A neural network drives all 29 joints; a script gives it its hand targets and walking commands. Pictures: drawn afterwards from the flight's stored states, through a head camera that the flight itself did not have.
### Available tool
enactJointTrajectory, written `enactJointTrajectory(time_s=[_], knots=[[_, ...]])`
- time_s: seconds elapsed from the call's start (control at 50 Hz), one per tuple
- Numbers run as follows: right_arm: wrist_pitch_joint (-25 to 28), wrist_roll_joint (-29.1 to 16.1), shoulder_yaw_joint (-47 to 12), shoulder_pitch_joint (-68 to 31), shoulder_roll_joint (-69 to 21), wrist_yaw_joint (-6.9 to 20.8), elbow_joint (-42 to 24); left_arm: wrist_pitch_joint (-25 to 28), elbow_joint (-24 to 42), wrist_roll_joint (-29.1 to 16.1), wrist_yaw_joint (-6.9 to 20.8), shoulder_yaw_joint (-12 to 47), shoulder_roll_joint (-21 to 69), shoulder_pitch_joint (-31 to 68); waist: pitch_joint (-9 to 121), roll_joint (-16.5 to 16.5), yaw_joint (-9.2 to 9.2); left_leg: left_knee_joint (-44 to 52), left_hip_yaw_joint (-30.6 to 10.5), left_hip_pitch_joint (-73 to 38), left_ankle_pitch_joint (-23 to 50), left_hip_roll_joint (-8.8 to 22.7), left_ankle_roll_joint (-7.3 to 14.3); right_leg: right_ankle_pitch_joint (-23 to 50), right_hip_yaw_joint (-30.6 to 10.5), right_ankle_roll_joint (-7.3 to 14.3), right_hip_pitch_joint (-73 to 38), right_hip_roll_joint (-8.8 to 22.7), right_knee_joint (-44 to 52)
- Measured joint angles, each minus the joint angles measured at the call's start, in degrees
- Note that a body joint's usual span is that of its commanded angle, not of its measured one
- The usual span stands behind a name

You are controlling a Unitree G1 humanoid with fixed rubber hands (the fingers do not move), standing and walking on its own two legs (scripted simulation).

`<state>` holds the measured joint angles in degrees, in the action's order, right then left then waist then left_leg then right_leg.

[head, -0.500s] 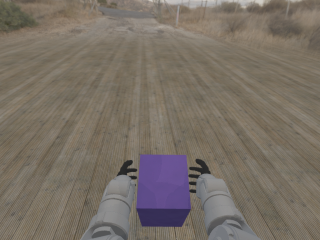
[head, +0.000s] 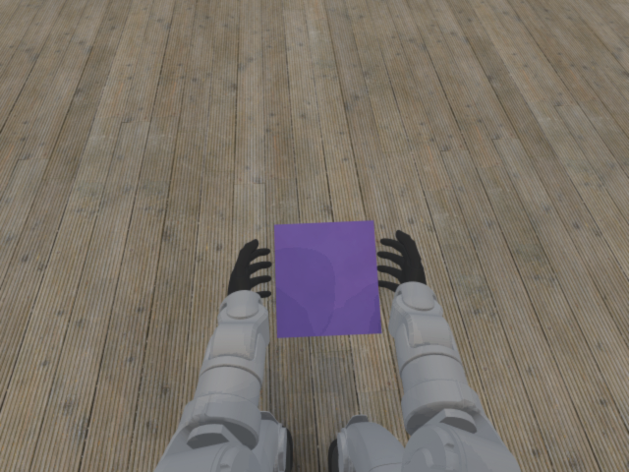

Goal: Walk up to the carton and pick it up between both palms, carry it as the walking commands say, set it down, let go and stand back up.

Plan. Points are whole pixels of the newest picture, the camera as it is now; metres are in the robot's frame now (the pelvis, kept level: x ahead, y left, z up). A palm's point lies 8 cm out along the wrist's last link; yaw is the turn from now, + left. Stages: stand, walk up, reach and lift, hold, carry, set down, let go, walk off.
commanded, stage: set down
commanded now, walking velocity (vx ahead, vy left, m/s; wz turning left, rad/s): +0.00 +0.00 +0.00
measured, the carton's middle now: (324, 282) +0.42 -0.03 -0.13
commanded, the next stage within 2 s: none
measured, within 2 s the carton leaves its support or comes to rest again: neither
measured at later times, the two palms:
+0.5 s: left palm (260, 316) +0.37 +0.08 -0.14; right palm (395, 307) +0.37 -0.15 -0.14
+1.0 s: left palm (266, 321) +0.39 +0.07 -0.22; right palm (388, 318) +0.38 -0.15 -0.21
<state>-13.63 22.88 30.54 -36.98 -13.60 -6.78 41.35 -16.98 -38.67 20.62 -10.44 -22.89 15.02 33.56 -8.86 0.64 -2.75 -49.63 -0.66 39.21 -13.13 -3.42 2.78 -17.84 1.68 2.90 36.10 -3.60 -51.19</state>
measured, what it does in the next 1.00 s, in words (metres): lowers itself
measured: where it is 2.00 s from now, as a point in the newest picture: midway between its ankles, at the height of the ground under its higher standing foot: outside the picture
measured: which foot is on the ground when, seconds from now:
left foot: down 0.00-1.00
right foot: down 0.00-1.00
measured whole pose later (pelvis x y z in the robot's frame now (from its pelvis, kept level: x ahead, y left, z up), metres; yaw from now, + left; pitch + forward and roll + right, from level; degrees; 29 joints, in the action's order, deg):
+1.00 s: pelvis +0.00 -0.02 -0.14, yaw -3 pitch +24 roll -1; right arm -1.5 4.9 12.3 -39.7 -7.3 -18.6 45.7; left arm -3.1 -45.7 4.9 -14.6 -11.1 5.6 38.3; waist -2.3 1.2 -0.6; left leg -86.3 -2.5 84.3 -25.4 -4.8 -0.1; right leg -29.8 3.7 4.7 81.6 -6.0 -87.8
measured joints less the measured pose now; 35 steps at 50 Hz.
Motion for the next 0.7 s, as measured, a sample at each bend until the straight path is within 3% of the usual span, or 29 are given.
enactJointTrajectory(time_s=[0.08,0.14,0.26,0.38,0.56,0.7], knots=[[0.42,-1.02,-0.65,-1.79,1.01,-0.54,-0.18,1.42,-0.69,0.92,-0.38,-1.94,0.80,2.31,-1.08,-0.19,1.16,-2.94,0.15,3.65,-0.83,0.04,-0.03,-0.73,-0.46,0.03,3.90,-0.51,-2.98],[2.09,-0.17,-0.19,-2.79,0.97,-0.59,0.82,1.97,0.84,0.09,-0.65,-0.70,0.60,1.57,-0.17,0.13,0.64,-4.69,0.10,7.45,-1.33,-0.14,-0.15,-1.29,-0.33,0.12,7.75,-0.42,-4.95],[5.54,-2.76,-2.52,-1.64,0.17,-2.50,0.33,5.56,0.19,-1.24,-1.31,0.34,-0.97,1.64,1.45,-0.11,0.88,-8.65,0.29,14.35,-2.84,-0.13,-0.36,-2.80,-0.53,0.43,14.93,-0.80,-9.19],[8.67,-5.07,-5.24,1.34,0.39,-4.78,-0.85,9.76,-0.46,-4.36,-2.43,4.28,-1.45,-1.27,5.26,0.30,0.99,-12.97,-0.02,23.26,-4.34,-0.23,-0.90,-4.47,0.14,0.83,23.74,-0.79,-13.56],[10.86,-12.66,-15.20,4.71,2.74,-9.19,-2.24,12.53,0.28,-11.58,-3.90,12.59,-5.93,-4.04,8.45,-0.42,2.31,-21.71,0.01,33.01,-8.13,0.20,-1.61,-8.02,0.65,1.58,33.57,-1.55,-22.17],[11.34,-14.93,-15.89,3.03,3.40,-9.79,2.17,12.81,-3.69,-14.12,-4.86,12.13,-7.30,-2.29,8.29,0.46,1.68,-26.68,-1.21,35.61,-10.15,-0.36,-2.16,-10.40,2.34,2.21,35.51,-1.14,-26.71]])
